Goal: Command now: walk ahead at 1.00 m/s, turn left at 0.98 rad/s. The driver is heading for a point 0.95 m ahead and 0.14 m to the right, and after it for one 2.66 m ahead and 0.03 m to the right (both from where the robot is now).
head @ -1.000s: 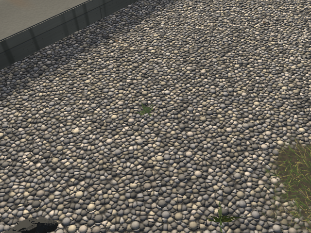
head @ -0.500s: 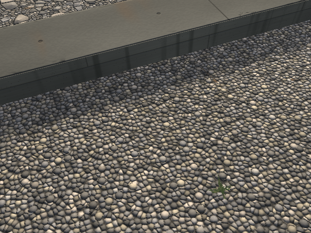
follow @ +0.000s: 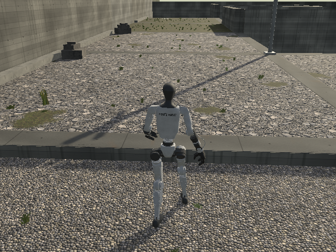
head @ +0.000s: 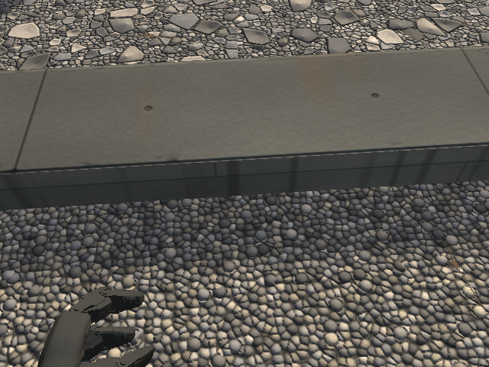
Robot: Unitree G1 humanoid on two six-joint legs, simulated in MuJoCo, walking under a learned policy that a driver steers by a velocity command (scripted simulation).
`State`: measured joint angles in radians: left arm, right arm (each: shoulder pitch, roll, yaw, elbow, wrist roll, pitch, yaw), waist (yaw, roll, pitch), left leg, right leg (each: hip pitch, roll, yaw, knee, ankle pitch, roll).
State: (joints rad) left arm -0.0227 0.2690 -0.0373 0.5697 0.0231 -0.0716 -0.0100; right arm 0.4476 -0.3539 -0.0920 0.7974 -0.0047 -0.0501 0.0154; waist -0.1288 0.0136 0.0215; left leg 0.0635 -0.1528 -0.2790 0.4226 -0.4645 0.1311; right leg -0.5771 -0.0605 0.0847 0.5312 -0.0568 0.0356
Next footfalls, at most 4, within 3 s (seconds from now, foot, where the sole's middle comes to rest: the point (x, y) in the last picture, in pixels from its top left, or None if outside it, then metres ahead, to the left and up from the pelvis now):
0.02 right None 0.21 -0.17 -0.76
0.46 left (189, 334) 0.57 0.12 -0.76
0.88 right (237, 227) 0.89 -0.05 -0.76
1.22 left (210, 109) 1.25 -0.01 -0.58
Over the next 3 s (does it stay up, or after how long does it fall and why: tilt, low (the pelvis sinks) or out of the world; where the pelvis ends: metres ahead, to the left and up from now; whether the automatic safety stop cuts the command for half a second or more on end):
stays up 1.55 -0.19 0.18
